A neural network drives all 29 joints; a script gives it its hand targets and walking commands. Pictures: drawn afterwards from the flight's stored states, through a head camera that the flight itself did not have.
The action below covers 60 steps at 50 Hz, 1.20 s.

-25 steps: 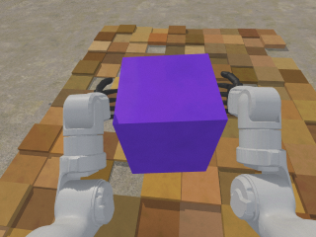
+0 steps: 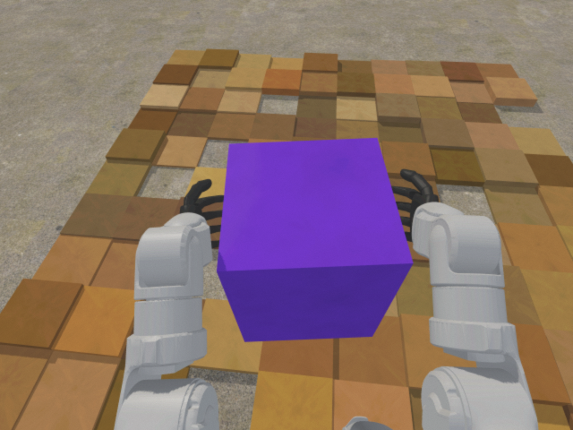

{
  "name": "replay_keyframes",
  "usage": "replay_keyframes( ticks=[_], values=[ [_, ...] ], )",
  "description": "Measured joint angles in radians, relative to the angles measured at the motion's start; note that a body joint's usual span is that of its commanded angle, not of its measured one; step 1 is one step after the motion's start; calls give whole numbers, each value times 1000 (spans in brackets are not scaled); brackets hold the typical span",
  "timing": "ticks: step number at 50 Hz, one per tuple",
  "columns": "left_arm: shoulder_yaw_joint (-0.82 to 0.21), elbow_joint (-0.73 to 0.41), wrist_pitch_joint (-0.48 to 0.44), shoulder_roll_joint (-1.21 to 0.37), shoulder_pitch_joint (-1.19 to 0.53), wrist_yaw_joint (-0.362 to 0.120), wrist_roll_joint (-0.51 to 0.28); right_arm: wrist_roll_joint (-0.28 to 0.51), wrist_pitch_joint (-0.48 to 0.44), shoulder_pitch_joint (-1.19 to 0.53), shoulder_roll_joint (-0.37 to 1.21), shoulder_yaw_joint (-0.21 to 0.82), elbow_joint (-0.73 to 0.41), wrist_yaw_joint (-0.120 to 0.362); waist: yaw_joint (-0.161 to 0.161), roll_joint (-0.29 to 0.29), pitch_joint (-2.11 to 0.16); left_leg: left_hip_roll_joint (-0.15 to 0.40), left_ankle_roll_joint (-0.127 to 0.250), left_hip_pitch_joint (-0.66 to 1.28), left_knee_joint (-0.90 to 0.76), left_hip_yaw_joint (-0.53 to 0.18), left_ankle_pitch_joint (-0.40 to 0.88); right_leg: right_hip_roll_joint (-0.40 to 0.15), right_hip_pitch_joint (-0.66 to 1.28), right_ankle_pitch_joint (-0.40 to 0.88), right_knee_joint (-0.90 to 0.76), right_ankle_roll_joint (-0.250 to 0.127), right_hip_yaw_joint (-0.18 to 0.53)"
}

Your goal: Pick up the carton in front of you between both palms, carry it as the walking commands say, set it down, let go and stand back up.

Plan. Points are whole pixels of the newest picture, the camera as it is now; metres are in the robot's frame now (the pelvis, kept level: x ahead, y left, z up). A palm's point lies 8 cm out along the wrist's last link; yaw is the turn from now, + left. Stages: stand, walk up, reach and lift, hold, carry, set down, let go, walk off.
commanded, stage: carry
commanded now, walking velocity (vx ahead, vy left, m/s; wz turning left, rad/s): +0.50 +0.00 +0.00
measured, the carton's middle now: (306, 247) +0.38 -0.01 +0.03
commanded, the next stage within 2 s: none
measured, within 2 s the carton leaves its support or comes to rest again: neither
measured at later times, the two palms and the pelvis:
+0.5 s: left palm (216, 30) +0.70 +0.13 +0.22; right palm (396, 38) +0.66 -0.17 +0.21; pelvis +0.30 +0.00 +0.05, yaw +1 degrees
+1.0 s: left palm (226, 8) +0.95 +0.14 +0.15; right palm (353, 2) +0.98 -0.16 +0.15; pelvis +0.60 -0.03 +0.05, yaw +1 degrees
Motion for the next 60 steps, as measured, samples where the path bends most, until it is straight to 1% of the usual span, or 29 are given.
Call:
replay_keyframes(
  ticks=[1, 2, 3, 4, 5, 7, 9, 11, 13, 14, 15, 18, 20, 24, 28, 31, 32, 35, 38, 43, 45, 49, 52, 53, 54, 55, 56, 58, 60],
  values=[
    [-14, 24, -5, -4, -9, 3, 3, 6, 3, 11, -13, -4, -2, 3, 23, 1, 3, 9, -30, -65, 166, -25, 56, 10, 30, -27, -20, 6, -4],
    [-29, 40, -8, -3, -20, 8, 1, 13, 4, 18, -24, -8, -5, 6, 48, -17, 12, -7, -60, -148, 360, -61, 17, 14, 51, -29, -36, 13, 5],
    [-45, 44, -8, 1, -25, 18, -6, 17, 3, 19, -30, -9, -8, 8, 69, -37, 27, -31, -72, -228, 524, -95, -38, 15, 72, -9, -52, 15, 18],
    [-57, 38, -7, 8, -20, 25, -17, 18, 4, 18, -29, -13, -12, 9, 86, -56, 41, -48, -69, -295, 620, -116, -72, 15, 100, 12, -76, 18, 34],
    [-66, 25, -3, 17, -12, 31, -32, 14, 7, 16, -23, -16, -19, 10, 99, -74, 52, -58, -60, -349, 647, -123, -88, 13, 132, 19, -105, 23, 50],
    [-70, -5, 7, 33, -6, 42, -62, 2, 18, 6, -9, -24, -41, 11, 118, -101, 68, -59, -46, -428, 558, -116, -98, 4, 197, -8, -165, 31, 82],
    [-64, -30, 14, 43, -20, 50, -83, -9, 26, -6, 2, -31, -72, 12, 134, -112, 73, -53, -45, -472, 377, -96, -95, -7, 248, -45, -202, 37, 106],
    [-51, -49, 19, 49, -45, 53, -95, -19, 31, -17, 11, -37, -107, 12, 145, -116, 70, -50, -51, -474, 154, -78, -37, -17, 293, -79, -218, 58, 120],
    [-33, -66, 28, 62, -73, 52, -107, -31, 36, -40, 20, -33, -128, 11, 137, -110, 66, -51, -39, -430, -15, -40, 90, -32, 323, -99, -173, 89, 113],
    [-23, -72, 35, 76, -86, 48, -115, -38, 36, -53, 28, -26, -131, 8, 125, -117, 62, -59, -25, -400, -35, -26, 182, -43, 324, -123, -113, 69, 115],
    [-14, -72, 41, 90, -103, 43, -121, -48, 37, -66, 34, -16, -134, -2, 108, -124, 57, -67, -14, -386, -19, -14, 202, -51, 301, -148, -15, 41, 124],
    [13, -35, 62, 111, -161, 25, -125, -52, 67, -96, 32, -1, -133, -21, 55, -106, 34, -73, 2, -340, 4, -11, 88, -32, 159, -210, 342, -20, 156],
    [23, -5, 90, 111, -195, 17, -112, -36, 98, -107, 20, 0, -125, -32, 16, -90, 15, -68, -7, -295, -30, -15, 64, -34, 78, -189, 413, -33, 150],
    [42, 40, 134, 99, -243, 4, -66, -4, 144, -145, -4, -9, -80, -47, -58, -64, -9, -51, -11, -191, -106, -22, 25, -49, -24, -137, 262, -31, 137],
    [74, 63, 154, 83, -263, -8, -21, 18, 151, -197, -22, -20, -2, -52, -99, -66, -27, -40, -33, -86, -135, -19, -48, -47, -33, 67, -26, -40, 111],
    [88, 97, 151, 74, -275, -16, 7, 26, 142, -234, -44, -17, 72, -47, -94, -76, -43, -36, -52, -43, -33, -11, -148, -37, 38, 226, -196, -80, 67],
    [87, 109, 139, 65, -275, -17, 17, 30, 134, -242, -57, -14, 96, -42, -82, -62, -41, -24, -52, -74, 79, -22, -158, -29, 34, 217, -148, -95, 57],
    [75, 126, 124, 44, -251, -11, 35, 39, 123, -240, -74, -8, 141, -36, -33, -61, -14, -49, -43, -236, 457, -80, -155, -22, 60, 94, -76, -113, 61],
    [70, 72, 141, 48, -206, -2, 8, 29, 141, -231, -59, -1, 116, -38, 12, -67, 30, -43, -46, -382, 548, -81, -89, -18, 131, 79, -134, -106, 70],
    [86, -6, 119, 43, -169, 7, -28, -10, 140, -207, -11, -25, 18, -40, 68, -78, 75, -24, -55, -552, 409, -70, -25, -18, 246, 56, -242, -121, 78],
    [91, -6, 96, 32, -148, 4, -28, -35, 126, -178, 11, -35, -4, -33, 83, -81, 68, -24, -56, -583, 319, -60, 50, -19, 291, 36, -274, -117, 83],
    [78, -4, 53, 6, -74, -18, -22, -79, 96, -77, 50, -35, -49, -12, 94, -76, 31, -37, -48, -563, 89, -23, 271, -11, 392, -33, -307, -105, 87],
    [45, -38, 35, -14, 2, -28, -17, -84, 79, 20, 66, -23, -106, 0, 93, -68, -1, -58, -28, -478, -108, 28, 375, -1, 469, -115, -290, -93, 84],
    [35, -53, 32, -17, 27, -29, -17, -83, 74, 47, 71, -16, -120, 1, 89, -65, -9, -65, -19, -435, -173, 48, 405, 2, 486, -147, -256, -88, 80],
    [22, -65, 27, -11, 50, -30, -21, -83, 60, 74, 81, -8, -130, 2, 78, -85, -13, -81, 2, -396, -194, 65, 354, -14, 487, -178, -193, -80, 77],
    [15, -74, 22, -2, 65, -31, -27, -86, 45, 92, 88, 3, -135, 2, 69, -115, -7, -99, 24, -381, -177, 80, 301, -41, 452, -137, -81, -63, 84],
    [10, -84, 20, 6, 80, -32, -32, -88, 35, 100, 93, 15, -132, 1, 56, -122, -1, -102, 39, -377, -151, 86, 261, -45, 391, -146, 74, -44, 104],
    [2, -96, 16, 14, 105, -33, -39, -83, 27, 119, 91, 36, -134, -3, 26, -104, 10, -96, 53, -355, -131, 80, 218, -33, 267, -160, 321, -36, 128],
    [-8, -107, 17, 9, 117, -33, -37, -64, 26, 148, 82, 49, -154, -10, 3, -88, 19, -89, 52, -314, -147, 72, 195, -40, 170, -129, 389, -38, 131]
  ],
)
